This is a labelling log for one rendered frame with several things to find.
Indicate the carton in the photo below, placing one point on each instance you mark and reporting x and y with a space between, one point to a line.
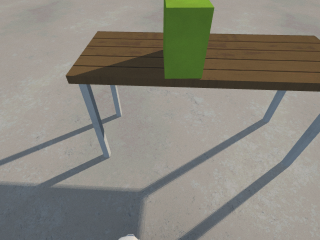
186 31

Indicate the table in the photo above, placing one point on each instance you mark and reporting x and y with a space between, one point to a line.
233 61

